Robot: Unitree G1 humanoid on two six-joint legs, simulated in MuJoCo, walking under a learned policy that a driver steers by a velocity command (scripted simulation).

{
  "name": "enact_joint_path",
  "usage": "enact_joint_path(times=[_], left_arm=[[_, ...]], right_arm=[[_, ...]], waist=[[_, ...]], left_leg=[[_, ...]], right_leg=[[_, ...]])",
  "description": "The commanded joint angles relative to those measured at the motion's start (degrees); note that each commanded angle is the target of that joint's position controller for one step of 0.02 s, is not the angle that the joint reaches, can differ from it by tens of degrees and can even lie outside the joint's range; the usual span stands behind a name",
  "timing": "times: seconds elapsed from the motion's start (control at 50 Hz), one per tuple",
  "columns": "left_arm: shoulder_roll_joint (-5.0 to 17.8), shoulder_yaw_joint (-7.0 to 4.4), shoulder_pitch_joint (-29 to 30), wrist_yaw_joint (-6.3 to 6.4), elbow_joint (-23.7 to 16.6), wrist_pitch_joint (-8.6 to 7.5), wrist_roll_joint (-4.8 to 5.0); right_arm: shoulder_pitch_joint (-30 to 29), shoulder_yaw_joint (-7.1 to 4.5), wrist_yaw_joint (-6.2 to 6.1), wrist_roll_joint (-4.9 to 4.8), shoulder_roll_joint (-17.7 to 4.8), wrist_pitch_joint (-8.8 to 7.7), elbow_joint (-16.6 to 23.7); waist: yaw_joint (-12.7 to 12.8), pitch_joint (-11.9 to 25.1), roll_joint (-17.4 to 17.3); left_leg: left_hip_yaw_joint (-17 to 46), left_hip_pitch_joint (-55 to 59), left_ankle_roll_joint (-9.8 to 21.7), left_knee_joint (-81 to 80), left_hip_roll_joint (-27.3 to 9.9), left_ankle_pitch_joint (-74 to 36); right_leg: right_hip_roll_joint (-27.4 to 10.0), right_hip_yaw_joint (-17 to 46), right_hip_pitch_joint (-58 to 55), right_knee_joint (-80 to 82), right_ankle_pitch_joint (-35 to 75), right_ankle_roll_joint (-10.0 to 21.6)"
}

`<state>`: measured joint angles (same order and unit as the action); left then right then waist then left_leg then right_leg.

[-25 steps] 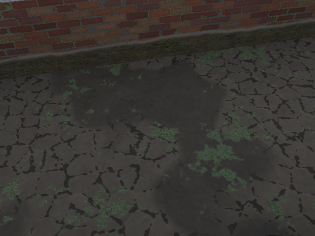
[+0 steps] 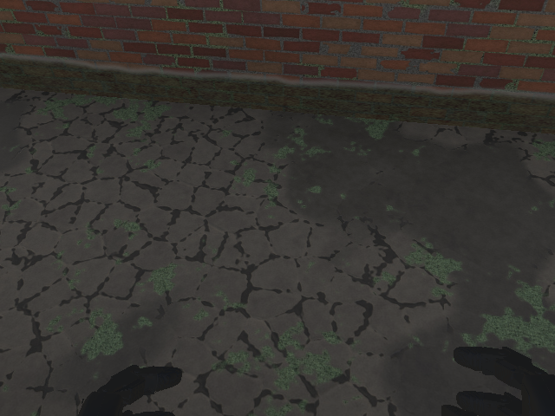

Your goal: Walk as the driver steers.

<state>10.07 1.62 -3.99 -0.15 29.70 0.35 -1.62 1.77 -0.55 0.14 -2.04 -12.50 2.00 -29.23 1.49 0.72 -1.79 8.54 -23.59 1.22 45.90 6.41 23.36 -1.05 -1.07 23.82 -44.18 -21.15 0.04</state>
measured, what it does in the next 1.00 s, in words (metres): shifts its weight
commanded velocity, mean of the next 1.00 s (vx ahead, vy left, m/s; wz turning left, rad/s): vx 0.71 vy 0.00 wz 0.09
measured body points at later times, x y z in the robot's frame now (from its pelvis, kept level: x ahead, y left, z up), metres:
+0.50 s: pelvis +0.03 +0.01 +0.02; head +0.03 +0.01 +0.47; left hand +0.24 +0.23 -0.04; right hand +0.30 -0.16 -0.01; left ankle +0.04 +0.12 -0.71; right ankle +0.03 -0.12 -0.71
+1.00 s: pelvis +0.08 -0.01 +0.03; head +0.08 -0.02 +0.48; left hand +0.20 +0.21 -0.08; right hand +0.25 -0.22 -0.08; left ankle +0.04 +0.12 -0.71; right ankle +0.03 -0.12 -0.71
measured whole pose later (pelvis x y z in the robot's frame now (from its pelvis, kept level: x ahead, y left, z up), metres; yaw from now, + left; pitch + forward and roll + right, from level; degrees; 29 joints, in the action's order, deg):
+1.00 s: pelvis +0.08 -0.01 +0.03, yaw +3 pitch +0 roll +0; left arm 9.5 2.0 -13.7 0.4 38.7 1.4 -0.1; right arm 7.5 2.0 -2.0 -0.2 -10.2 3.9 -39.6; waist -0.7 0.3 -0.8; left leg 8.3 -9.5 0.0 26.0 3.2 16.7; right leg -1.2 -4.3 7.1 -25.5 -18.7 0.4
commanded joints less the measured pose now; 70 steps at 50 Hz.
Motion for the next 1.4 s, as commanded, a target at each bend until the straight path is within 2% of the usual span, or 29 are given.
enact_joint_path(times=[0.02, 0.04, 0.06, 0.08, 0.16, 0.2, 0.22, 0.28, 0.5, 0.56, 0.62, 0.64, 0.7, 0.74, 0.76, 0.8, 0.82, 0.9, 0.92, 0.98, 1.02, 1.24, 1.26, 1.28, 1.4], left_arm=[[9.0, -2.62, 1.4, -0.04, -2.8, -0.25, -0.21], [7.8, -2.02, 6.1, 0.07, -3.5, -0.36, 0.70], [7.2, -1.74, 8.4, -0.05, -3.7, -0.50, 1.45], [6.4, -1.34, 9.8, -0.30, -4.3, -0.62, 1.61], [4.3, -1.50, 6.1, -1.16, -3.0, -0.82, 1.16], [4.3, -1.68, 4.7, -1.18, -2.5, -1.05, 0.85], [3.1, -1.32, 4.4, -0.50, -1.9, -0.96, 0.42], [3.1, -1.45, 4.9, -0.04, -1.7, -0.67, 0.54], [1.9, -1.61, 6.5, 0.26, -1.3, 0.00, 1.09], [2.2, -1.86, 4.3, 0.04, -0.8, 0.18, 1.26], [2.2, -1.84, 3.1, -0.41, -0.4, 0.55, 1.14], [1.9, -1.47, 2.4, -0.27, -0.5, 0.62, 0.77], [2.2, -1.37, 0.5, -0.28, 0.1, 0.62, 0.68], [2.3, -1.34, -0.7, -0.20, 0.7, 0.54, 0.69], [2.6, -1.10, -1.9, -0.40, 1.2, 0.22, 0.51], [2.5, -0.95, -2.6, -0.41, 1.8, -0.12, 0.77], [2.5, -0.73, -3.4, -0.34, 2.2, -0.12, 0.44], [3.8, -0.86, -5.8, -0.30, 3.2, 0.01, 0.94], [4.5, -1.05, -7.8, 0.42, 4.5, -0.03, 1.39], [4.9, -1.03, -8.6, 1.02, 4.8, 0.22, 1.64], [5.2, -1.01, -9.3, 1.02, 5.1, 0.20, 1.73], [6.3, -1.07, -9.7, 0.95, 4.2, 1.72, 1.30], [8.8, -1.33, -14.0, 1.08, 5.0, 1.73, 0.21], [8.8, -1.52, -14.1, 1.11, 5.4, 1.79, 0.34], [8.9, -1.30, -15.2, 1.08, 6.6, 1.72, 0.67]], right_arm=[[-8.2, -1.05, -0.10, 0.43, -4.0, -1.86, 7.5], [-6.4, -0.40, 0.65, 0.45, -2.4, -1.98, 6.8], [-5.6, 0.00, 1.39, 0.76, -1.3, -1.71, 6.2], [-5.4, -0.13, 1.77, 0.74, -1.9, -1.55, 6.3], [-8.5, 0.03, 1.48, 0.85, -3.8, -1.46, 6.7], [-10.1, 0.20, 1.39, 0.50, -4.0, -1.53, 7.2], [-9.5, 0.62, 0.87, 0.82, -3.1, -1.25, 6.8], [-9.8, 0.75, 0.68, 0.81, -3.1, -1.07, 6.6], [-9.9, 1.37, 0.81, 1.14, -1.7, -1.29, 5.4], [-7.6, 1.69, 0.35, 1.43, -1.5, -1.69, 3.6], [-5.9, 1.58, 0.37, 1.45, -1.9, -1.35, 2.3], [-4.7, 1.62, 0.28, 1.84, -1.9, -0.79, 1.9], [-3.0, 1.66, 0.04, 2.00, -1.8, -0.41, 0.6], [-2.4, 1.63, -0.20, 2.15, -1.8, -0.54, -0.4], [-2.4, 1.52, -0.27, 2.16, -2.1, -0.46, -0.7], [-1.4, 1.49, -0.55, 2.30, -2.0, -0.34, -1.8], [-1.6, 1.94, -0.39, 2.22, -0.6, -0.08, -1.8], [0.8, 1.61, -1.13, 2.15, -1.7, 0.51, -4.0], [1.7, 1.56, -1.84, 2.19, -1.3, 0.86, -4.7], [3.3, 1.44, -2.82, 1.71, -1.7, 1.17, -6.5], [3.4, 1.40, -2.96, 1.87, -1.8, 1.71, -7.1], [4.0, 1.04, -3.50, 2.31, -2.9, 2.84, -8.4], [8.7, 2.65, -3.12, 4.63, -2.4, 3.16, -9.1], [7.9, 2.35, -2.98, 4.19, -3.2, 3.13, -9.3], [8.8, 2.65, -2.96, 3.58, -4.6, 2.82, -9.3]], waist=[[2.0, 1.5, 11.0], [-0.7, 2.6, 9.6], [-1.5, 3.2, 9.6], [-2.4, 3.1, 9.0], [-0.6, 6.0, -2.8], [0.1, 5.7, -4.7], [0.1, 5.8, -3.3], [0.0, 5.4, -0.8], [-0.4, 4.4, 1.2], [-0.3, 5.8, 0.7], [-0.5, 3.2, 0.6], [-1.1, 1.8, -0.7], [-1.0, 0.2, 0.1], [-1.0, -0.6, 0.8], [-1.0, -0.2, 1.0], [-1.4, 0.6, 1.6], [-1.8, 1.9, 1.8], [-2.0, 4.3, 2.7], [-2.5, 5.5, 3.6], [-2.5, 6.0, 3.2], [-2.2, 6.0, 3.7], [-2.3, 4.5, 2.1], [-0.8, 5.2, 2.5], [-0.7, 2.0, 0.6], [-0.9, 0.6, 0.8]], left_leg=[[-1.1, -12.6, -0.8, -1.5, -3.8, -1.4], [-3.4, -2.3, -0.8, -6.2, -5.0, -6.5], [-4.9, 6.6, -0.9, -8.4, -4.6, -10.7], [-4.3, 7.6, -1.0, -9.1, -4.0, -11.2], [0.6, 5.2, 0.0, -15.5, -5.8, -11.6], [2.4, 3.7, 0.3, -17.9, -6.2, -9.7], [2.9, 5.2, 0.1, -18.3, -6.1, -11.7], [2.5, 6.4, -0.2, -17.7, -5.6, -14.4], [2.0, 6.9, -0.5, -18.7, -4.9, -15.4], [2.6, 8.6, -0.1, -17.8, -5.1, -18.6], [3.3, 7.4, 0.2, -18.5, -5.1, -13.9], [3.7, 6.6, 0.3, -19.0, -4.9, -13.1], [4.4, 5.9, 0.4, -20.5, -5.1, -10.1], [4.5, 6.6, 0.0, -21.3, -5.3, -12.6], [4.4, 6.5, 0.1, -21.2, -5.7, -12.8], [4.3, 7.8, -0.4, -21.8, -6.1, -16.8], [4.5, 10.0, -0.4, -22.3, -6.2, -19.1], [3.8, 13.1, -0.4, -21.4, -6.6, -25.2], [3.4, 13.1, 0.1, -21.7, -7.2, -27.8], [2.4, 12.5, -0.3, -21.6, -7.3, -29.2], [2.3, 12.4, -0.5, -21.2, -7.4, -29.5], [1.4, 9.5, -0.4, -20.4, -7.5, -26.7], [4.0, 9.7, 1.4, -23.0, -8.3, -28.8], [3.6, 8.7, 1.6, -23.6, -8.5, -28.9], [3.8, 10.1, 1.1, -26.9, -8.8, -24.7]], right_leg=[[-14.2, 23.3, -11.1, 19.1, 1.2, 5.8], [-11.5, 17.4, -4.4, 19.3, -1.9, 4.0], [-8.3, 12.6, 1.0, 19.8, -4.9, 2.6], [-5.7, 8.3, 0.9, 19.7, -4.6, 1.4], [-1.9, -0.7, -10.1, 10.3, 7.9, -0.3], [-1.7, -2.1, -12.8, 9.4, 10.1, -0.6], [-1.7, -2.0, -14.1, 10.7, 11.7, -0.7], [-2.3, -1.8, -15.4, 11.7, 13.4, -0.8], [-2.7, -2.1, -18.1, 12.9, 14.3, -0.6], [-2.3, -1.9, -18.4, 12.8, 10.8, -0.6], [-1.9, -1.6, -16.5, 13.6, 5.7, 0.0], [-2.1, -1.2, -15.8, 14.0, 4.8, 0.1], [-2.4, -0.5, -15.3, 15.9, 2.8, 0.5], [-3.0, 0.2, -15.4, 17.8, 5.2, 0.6], [-3.1, 0.5, -16.3, 18.0, 6.5, 0.9], [-3.7, 1.2, -17.6, 18.8, 13.0, 1.2], [-4.1, 1.0, -17.6, 19.4, 16.4, 0.9], [-4.3, 1.1, -20.0, 20.0, 25.2, 1.2], [-4.7, 1.8, -22.1, 19.5, 30.8, 1.3], [-5.2, 1.8, -24.4, 19.2, 37.3, 1.7], [-5.1, 1.5, -24.6, 19.2, 39.4, 1.6], [-4.7, 1.3, -22.9, 19.8, 34.9, 2.7], [-3.8, 2.7, -25.9, 22.3, 31.7, 5.1], [-4.0, 2.9, -25.1, 23.3, 30.4, 5.5], [-3.8, 3.4, -25.2, 27.1, 24.2, 4.7]])
Next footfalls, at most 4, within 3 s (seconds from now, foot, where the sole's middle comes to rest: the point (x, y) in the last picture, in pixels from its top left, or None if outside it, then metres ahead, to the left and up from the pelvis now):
none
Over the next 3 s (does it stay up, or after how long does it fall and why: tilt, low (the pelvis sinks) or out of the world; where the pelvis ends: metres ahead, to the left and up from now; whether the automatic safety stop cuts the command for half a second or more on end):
stays up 0.02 -0.01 0.02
